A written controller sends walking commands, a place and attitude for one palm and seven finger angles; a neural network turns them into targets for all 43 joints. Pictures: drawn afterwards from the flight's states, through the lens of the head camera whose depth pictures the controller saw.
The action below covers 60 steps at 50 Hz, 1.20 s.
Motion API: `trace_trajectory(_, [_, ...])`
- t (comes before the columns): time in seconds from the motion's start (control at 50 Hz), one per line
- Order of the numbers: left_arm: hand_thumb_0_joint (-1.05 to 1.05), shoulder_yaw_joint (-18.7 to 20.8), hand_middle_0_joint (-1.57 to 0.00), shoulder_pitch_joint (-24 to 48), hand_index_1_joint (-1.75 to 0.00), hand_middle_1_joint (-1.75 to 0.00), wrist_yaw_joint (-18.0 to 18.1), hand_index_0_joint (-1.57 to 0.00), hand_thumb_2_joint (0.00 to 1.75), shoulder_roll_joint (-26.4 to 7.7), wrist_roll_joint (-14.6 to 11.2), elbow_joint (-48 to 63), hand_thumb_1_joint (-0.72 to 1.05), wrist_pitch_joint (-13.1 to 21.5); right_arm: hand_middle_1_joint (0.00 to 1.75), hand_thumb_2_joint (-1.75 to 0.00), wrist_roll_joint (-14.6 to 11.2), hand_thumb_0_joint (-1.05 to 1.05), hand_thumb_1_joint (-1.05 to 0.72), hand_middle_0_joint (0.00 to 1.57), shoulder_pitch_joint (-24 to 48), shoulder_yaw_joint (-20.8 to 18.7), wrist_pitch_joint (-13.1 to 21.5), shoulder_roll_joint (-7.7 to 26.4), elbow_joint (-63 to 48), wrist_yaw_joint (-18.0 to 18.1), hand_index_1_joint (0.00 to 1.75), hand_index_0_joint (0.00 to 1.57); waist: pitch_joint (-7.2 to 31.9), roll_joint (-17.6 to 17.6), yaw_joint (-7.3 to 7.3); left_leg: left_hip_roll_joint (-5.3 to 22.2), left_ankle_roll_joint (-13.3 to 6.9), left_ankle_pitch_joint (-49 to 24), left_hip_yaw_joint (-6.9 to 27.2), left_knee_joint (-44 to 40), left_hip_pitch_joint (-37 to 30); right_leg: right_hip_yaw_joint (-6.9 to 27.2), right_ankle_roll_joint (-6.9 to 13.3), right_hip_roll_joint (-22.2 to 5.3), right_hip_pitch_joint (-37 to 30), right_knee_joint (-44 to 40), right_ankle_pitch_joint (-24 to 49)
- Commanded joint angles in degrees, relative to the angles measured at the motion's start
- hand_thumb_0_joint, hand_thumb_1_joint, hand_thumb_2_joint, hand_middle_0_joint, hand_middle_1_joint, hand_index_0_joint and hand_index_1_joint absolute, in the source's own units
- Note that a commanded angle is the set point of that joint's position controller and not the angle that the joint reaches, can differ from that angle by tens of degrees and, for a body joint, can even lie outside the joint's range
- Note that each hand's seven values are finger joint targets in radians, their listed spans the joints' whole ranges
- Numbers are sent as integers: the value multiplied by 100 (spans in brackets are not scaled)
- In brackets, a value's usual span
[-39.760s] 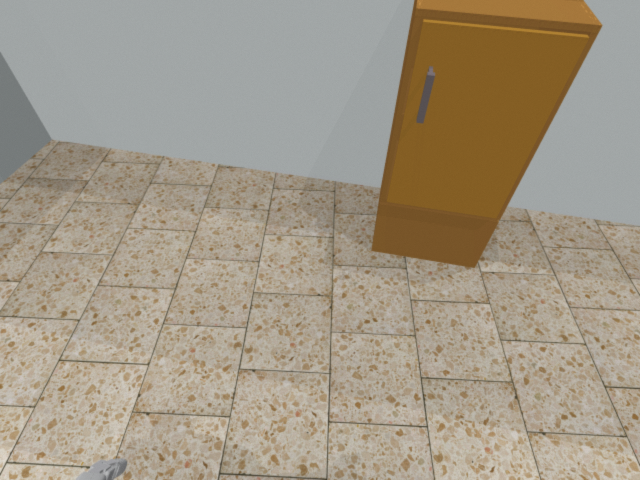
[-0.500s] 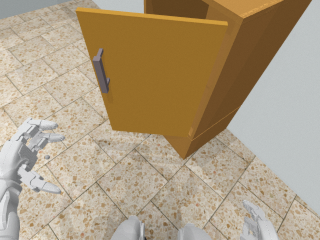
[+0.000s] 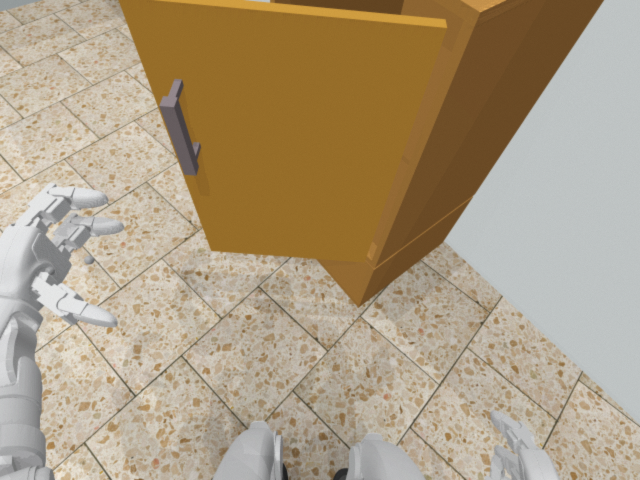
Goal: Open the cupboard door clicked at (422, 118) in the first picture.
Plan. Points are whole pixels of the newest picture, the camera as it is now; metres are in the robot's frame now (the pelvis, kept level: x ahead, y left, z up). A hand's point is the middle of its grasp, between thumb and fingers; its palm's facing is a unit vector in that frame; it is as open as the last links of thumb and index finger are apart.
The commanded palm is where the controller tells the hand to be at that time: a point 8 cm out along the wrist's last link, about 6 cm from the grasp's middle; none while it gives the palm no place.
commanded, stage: move the hooked fingers beside the handle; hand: left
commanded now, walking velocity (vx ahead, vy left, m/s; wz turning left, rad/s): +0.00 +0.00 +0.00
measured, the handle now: (184, 130) +0.57 +0.22 +0.04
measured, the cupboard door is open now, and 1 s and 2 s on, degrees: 49 49 49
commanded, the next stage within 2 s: slide the fingers in behind the handle in 1.98 s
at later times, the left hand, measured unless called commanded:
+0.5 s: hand (106, 209) +0.42 +0.29 +0.04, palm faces -0.02 -1.00 -0.01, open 14.0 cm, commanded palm +0.41 +0.33 +0.05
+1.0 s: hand (130, 162) +0.49 +0.28 +0.05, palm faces -0.02 -1.00 -0.02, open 14.0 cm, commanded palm +0.49 +0.32 +0.04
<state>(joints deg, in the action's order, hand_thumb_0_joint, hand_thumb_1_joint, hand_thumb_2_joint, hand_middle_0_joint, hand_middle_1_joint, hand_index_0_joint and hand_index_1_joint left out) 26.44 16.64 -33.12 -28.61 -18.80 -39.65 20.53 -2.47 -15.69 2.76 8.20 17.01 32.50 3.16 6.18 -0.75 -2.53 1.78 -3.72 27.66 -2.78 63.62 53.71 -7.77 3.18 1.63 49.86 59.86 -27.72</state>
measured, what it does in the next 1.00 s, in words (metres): stands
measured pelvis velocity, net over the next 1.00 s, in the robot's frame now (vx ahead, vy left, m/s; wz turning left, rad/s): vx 0.00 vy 0.02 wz -0.04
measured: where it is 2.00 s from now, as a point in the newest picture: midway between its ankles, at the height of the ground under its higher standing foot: outside the picture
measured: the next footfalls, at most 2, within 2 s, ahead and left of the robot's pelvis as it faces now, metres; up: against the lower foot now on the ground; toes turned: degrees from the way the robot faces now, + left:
none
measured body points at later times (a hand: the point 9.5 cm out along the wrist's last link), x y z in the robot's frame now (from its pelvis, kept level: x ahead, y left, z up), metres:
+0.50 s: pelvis +0.00 +0.01 -0.01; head +0.12 +0.04 +0.42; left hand +0.42 +0.34 +0.05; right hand +0.07 -0.27 -0.11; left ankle +0.03 +0.08 -0.66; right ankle +0.01 -0.09 -0.66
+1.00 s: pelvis +0.00 +0.02 -0.02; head +0.15 +0.05 +0.41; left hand +0.49 +0.33 +0.05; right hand +0.01 -0.26 -0.11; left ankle +0.03 +0.08 -0.66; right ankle +0.01 -0.09 -0.66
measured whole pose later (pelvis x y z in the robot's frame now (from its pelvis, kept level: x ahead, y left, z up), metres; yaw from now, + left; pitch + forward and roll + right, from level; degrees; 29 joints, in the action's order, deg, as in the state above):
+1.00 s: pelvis +0.00 +0.02 -0.02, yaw -2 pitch +25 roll -5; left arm 29.5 49.1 -28.3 -40.5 -8.1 -68.4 23.4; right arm -0.5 -21.0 3.9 -2.6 17.3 35.3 1.6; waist 5.9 -1.4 -9.6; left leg 2.6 -5.1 28.4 -3.0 67.6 64.3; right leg -7.5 2.0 2.3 59.9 62.1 -27.2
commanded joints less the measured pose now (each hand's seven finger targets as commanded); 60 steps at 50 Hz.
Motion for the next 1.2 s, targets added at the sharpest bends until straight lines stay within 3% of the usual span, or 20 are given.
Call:
trace_trajectory(0.0, [0,470,-30,1264,-120,-120,39,-30,30,-1662,-86,934,-50,356,30,-90,-1,0,-90,20,-384,-438,149,949,-628,25,30,20,2194,-582,65,-35,198,-2036,592,-885,-1618,652,-132,35,-874,-702,1533])
trace_trajectory(0.08, [0,611,-30,1703,-120,-120,66,-30,30,-1892,-14,579,-50,424,30,-90,8,0,-90,20,-490,-448,39,983,-535,28,30,20,2110,-494,-21,-26,173,-1925,558,-824,-1401,697,-140,42,-856,-689,1533])
trace_trajectory(0.14, [0,534,-30,1966,-120,-120,68,-30,30,-1843,20,655,-50,530,30,-90,24,0,-90,20,-566,-471,-9,979,-503,7,30,20,2391,-690,-30,-7,194,-2125,590,-821,-1722,670,-131,63,-751,-665,1572])
trace_trajectory(0.26, [0,575,-30,2560,-120,-120,93,-30,30,-2045,166,-132,-50,560,30,-90,36,0,-90,20,-706,-462,-176,1043,-346,27,30,20,2095,-407,-167,9,166,-1838,630,-786,-1429,657,-141,74,-551,-664,1364])
trace_trajectory(0.28, [0,484,-30,2799,-120,-120,82,-30,30,-2004,204,-124,-50,593,30,-90,43,0,-90,20,-703,-451,-190,1033,-344,24,30,20,2135,-622,-186,0,169,-1804,629,-776,-1472,659,-133,60,-466,-645,1310])
trace_trajectory(0.32, [0,576,-30,3019,-120,-120,74,-30,30,-2216,242,-208,-50,673,30,-90,53,0,-90,20,-766,-452,-232,1067,-325,31,30,20,2259,-677,-174,8,175,-1894,671,-723,-1574,656,-96,87,-391,-592,1300])
trace_trajectory(0.42, [0,411,-30,3841,-120,-120,65,-30,30,-2212,380,-627,-50,784,30,-90,84,0,-90,20,-892,-439,-357,1087,-221,21,30,20,2400,-831,-305,57,213,-2025,804,-643,-1826,568,-87,112,41,-480,1199])
trace_trajectory(0.52, [0,496,-30,3999,-120,-120,131,-30,30,-2449,516,-973,-50,714,30,-90,113,0,-90,20,-1060,-438,-529,1155,-170,0,30,20,2642,-949,-288,97,283,-2467,930,-592,-2086,502,-85,124,253,-398,1298])
trace_trajectory(0.58, [0,324,-30,4233,-120,-120,223,-30,30,-2303,623,-1125,-50,660,30,-90,123,0,-90,20,-1112,-437,-630,1151,-138,-37,30,20,2546,-945,-377,123,290,-2366,985,-620,-2120,471,-120,117,442,-437,1186])
trace_trajectory(0.62, [0,531,-30,4332,-120,-120,309,-30,30,-2528,618,-1125,-50,683,30,-90,145,0,-90,20,-1179,-444,-685,1179,-140,-36,30,20,2683,-815,-360,134,303,-2566,1024,-576,-2130,446,-108,139,397,-377,1283])
trace_trajectory(0.66, [0,396,-30,4523,-120,-120,343,-30,30,-2440,699,-1084,-50,694,30,-90,156,0,-90,20,-1209,-441,-745,1155,-110,-56,30,20,2809,-1027,-407,149,334,-2678,1028,-556,-2265,453,-136,127,483,-385,1297])
trace_trajectory(0.74, [0,599,-30,4683,-120,-120,455,-30,30,-2774,805,-1361,-50,693,30,-90,175,0,-90,20,-1303,-425,-848,1195,-82,-58,30,20,2759,-868,-459,133,284,-2489,979,-519,-2003,486,-139,156,380,-397,1296])
trace_trajectory(0.78, [0,422,-30,5012,-120,-120,472,-30,30,-2685,863,-1402,-50,689,30,-90,181,0,-90,20,-1304,-381,-884,1174,-50,-59,30,20,2623,-1062,-557,134,282,-2339,997,-515,-1961,475,-142,142,534,-393,1194])
trace_trajectory(0.92, [0,393,-30,5386,-120,-120,463,-30,30,-2808,927,-1769,-50,650,30,-90,211,0,-90,20,-1474,-356,-986,1217,25,-48,30,20,2749,-1067,-736,155,248,-2535,1044,-370,-1978,477,-142,180,692,-358,1319])
trace_trajectory(0.96, [0,618,-30,5469,-120,-120,472,-30,30,-3197,983,-1744,-50,619,30,-90,232,0,-90,20,-1527,-357,-1003,1270,30,-47,30,20,2933,-1161,-691,159,263,-2601,1056,-332,-1964,493,-147,175,616,-335,1367])
trace_trajectory(1.0, [0,526,-30,5511,-120,-120,464,-30,30,-3148,1031,-1981,-50,530,30,-90,225,0,-90,20,-1541,-320,-1032,1248,31,-60,30,20,2733,-1088,-774,155,220,-2410,1002,-295,-1712,497,-164,183,643,-354,1322])
trace_trajectory(1.06, [0,710,-30,5696,-120,-120,477,-30,30,-3552,1117,-2022,-50,510,30,-90,245,0,-90,20,-1593,-297,-1051,1292,-9,-46,30,20,2862,-1208,-757,149,214,-2496,991,-198,-1593,516,-155,198,598,-278,1390])
trace_trajectory(1.12, [0,446,-30,6191,-120,-120,468,-30,30,-3344,1122,-2065,-50,492,30,-90,245,0,-90,20,-1647,-242,-1085,1272,24,-50,30,20,2740,-1306,-966,173,207,-2529,1050,-121,-1657,478,-157,215,900,-251,1365])
trace_trajectory(1.14, [0,639,-30,6203,-120,-120,466,-30,30,-3630,1152,-1975,-50,503,30,-90,263,0,-90,20,-1697,-255,-1097,1316,35,-49,30,20,3012,-1407,-890,185,227,-2642,1051,-91,-1730,486,-161,215,801,-223,1419])
trace_trajectory(1.18, [0,598,-30,6069,-120,-120,445,-30,30,-3601,1205,-2111,-50,435,30,-90,271,0,-90,20,-1737,-251,-1114,1314,45,-68,30,20,3112,-1529,-898,193,256,-2751,1100,-75,-1847,462,-158,212,928,-206,1410])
